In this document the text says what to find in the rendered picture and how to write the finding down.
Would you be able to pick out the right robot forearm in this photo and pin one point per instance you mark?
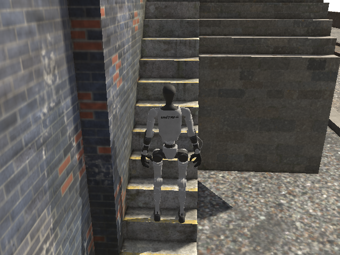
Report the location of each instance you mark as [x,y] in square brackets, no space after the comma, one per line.
[195,144]

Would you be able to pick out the robot right upper arm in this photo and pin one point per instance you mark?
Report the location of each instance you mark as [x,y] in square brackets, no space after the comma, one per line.
[189,121]

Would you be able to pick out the left robot shin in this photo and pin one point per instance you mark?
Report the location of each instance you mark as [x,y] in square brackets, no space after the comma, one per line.
[157,196]

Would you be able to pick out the left robot hand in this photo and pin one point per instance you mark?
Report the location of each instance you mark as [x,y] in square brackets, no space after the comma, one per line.
[144,161]

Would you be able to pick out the left robot forearm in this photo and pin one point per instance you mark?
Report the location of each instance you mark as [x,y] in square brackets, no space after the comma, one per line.
[146,144]

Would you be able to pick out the robot left upper arm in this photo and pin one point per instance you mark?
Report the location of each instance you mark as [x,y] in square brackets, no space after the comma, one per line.
[150,122]

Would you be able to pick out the right robot hand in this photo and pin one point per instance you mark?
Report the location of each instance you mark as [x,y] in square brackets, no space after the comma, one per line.
[198,159]

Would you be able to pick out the right robot foot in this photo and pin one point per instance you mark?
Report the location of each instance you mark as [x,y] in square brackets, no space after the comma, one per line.
[181,218]

